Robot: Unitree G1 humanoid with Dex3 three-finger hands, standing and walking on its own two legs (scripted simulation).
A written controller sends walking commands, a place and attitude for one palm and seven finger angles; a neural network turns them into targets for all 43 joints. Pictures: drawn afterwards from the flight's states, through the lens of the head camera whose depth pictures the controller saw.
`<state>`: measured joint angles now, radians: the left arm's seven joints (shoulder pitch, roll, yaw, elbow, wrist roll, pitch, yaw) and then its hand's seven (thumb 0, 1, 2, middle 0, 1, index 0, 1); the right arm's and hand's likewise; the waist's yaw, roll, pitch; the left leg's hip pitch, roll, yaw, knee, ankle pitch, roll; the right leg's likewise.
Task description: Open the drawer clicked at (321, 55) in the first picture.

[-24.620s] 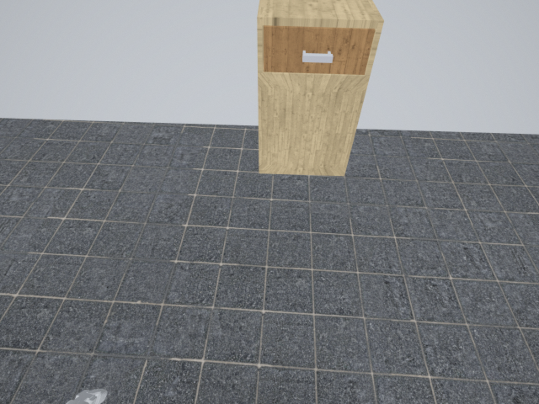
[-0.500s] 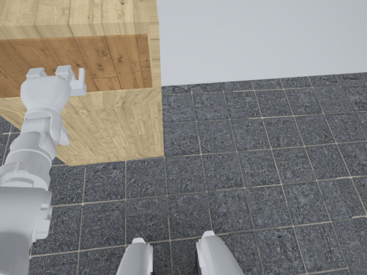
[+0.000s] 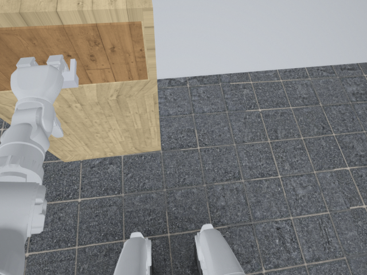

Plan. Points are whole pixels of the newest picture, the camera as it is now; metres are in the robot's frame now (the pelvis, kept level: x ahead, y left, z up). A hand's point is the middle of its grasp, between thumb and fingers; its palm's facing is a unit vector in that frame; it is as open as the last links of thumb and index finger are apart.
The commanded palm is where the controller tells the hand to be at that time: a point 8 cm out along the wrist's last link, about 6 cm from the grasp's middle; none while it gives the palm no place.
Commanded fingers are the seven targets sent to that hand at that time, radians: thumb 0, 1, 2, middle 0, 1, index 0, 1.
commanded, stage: lower the fingers behind the handle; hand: left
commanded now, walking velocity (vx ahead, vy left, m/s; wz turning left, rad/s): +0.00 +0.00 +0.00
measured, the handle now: (49, 73) +0.56 +0.26 +0.01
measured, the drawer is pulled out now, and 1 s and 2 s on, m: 0.00 0.00 0.12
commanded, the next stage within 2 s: close the thumb around the handle in 0.02 s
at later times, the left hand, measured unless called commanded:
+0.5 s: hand (51, 98) +0.51 +0.26 -0.01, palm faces -0.07 -0.01 -1.00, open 9.8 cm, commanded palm +0.49 +0.24 +0.04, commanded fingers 0.00 0.62 0.78 -0.38 -1.32 -0.38 -1.32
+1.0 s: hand (51, 99) +0.50 +0.25 -0.01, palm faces -0.06 +0.00 -1.00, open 6.0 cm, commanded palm +0.48 +0.24 +0.04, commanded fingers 0.00 0.90 0.90 -0.40 -1.35 -0.40 -1.35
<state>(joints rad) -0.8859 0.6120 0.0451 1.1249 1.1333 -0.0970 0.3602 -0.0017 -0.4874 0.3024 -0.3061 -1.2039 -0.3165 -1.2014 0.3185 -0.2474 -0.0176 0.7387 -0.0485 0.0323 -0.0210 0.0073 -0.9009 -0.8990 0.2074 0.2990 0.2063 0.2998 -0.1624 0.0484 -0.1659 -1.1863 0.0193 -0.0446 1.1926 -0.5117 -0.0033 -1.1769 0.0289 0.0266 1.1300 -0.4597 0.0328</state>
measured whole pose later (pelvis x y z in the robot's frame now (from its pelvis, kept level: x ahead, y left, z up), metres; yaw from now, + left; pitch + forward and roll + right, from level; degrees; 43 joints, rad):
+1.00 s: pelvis +0.01 +0.00 +0.01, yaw +0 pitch +28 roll -3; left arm -0.84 0.56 0.03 1.10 1.13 -0.07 0.41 0.00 0.67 0.77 -0.33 -1.32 -0.36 -1.35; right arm 0.30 -0.25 -0.04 0.75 -0.05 0.05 -0.01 0.01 -0.90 -0.90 0.21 0.30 0.21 0.30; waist -0.14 0.05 -0.17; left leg -1.13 0.02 -0.04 1.16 -0.51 0.00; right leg -1.12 0.03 0.03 1.09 -0.46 0.03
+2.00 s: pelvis +0.03 +0.00 +0.04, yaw +0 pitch +21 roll -1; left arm -0.24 0.38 -0.02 0.64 1.11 -0.02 0.52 0.01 0.68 0.78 -0.29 -1.34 -0.35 -1.34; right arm 0.22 -0.23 -0.06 0.70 -0.04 0.07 -0.01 0.01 -0.90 -0.90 0.21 0.30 0.20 0.30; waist -0.04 0.04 -0.18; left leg -0.86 0.02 -0.02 1.02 -0.51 0.00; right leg -0.87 0.02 0.05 0.97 -0.46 0.03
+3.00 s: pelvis +0.03 -0.01 +0.04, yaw +0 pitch +17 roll +0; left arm 0.19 0.33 -0.03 0.29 1.12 0.00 0.56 0.02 0.69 0.77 -0.27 -1.31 -0.37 -1.34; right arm 0.14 -0.22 -0.05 0.65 -0.04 0.02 -0.01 0.01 -0.90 -0.90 0.21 0.30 0.20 0.30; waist 0.00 0.02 -0.18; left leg -0.80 0.02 -0.01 1.03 -0.53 -0.02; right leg -0.83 0.03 0.06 1.02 -0.49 0.01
